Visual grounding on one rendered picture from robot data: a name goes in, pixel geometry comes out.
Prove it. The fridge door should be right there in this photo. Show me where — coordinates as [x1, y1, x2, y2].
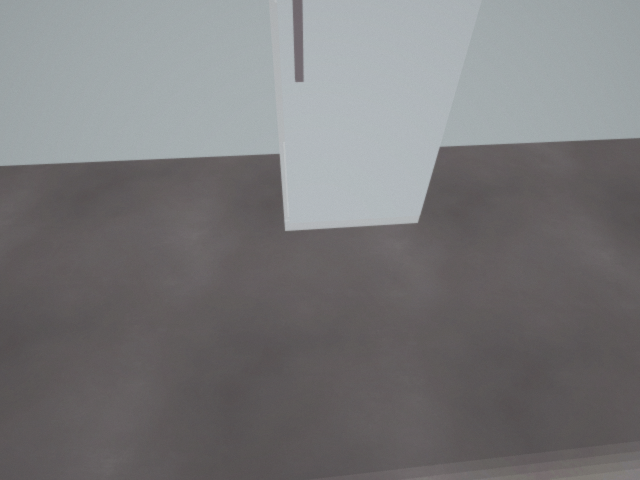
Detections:
[277, 0, 482, 223]

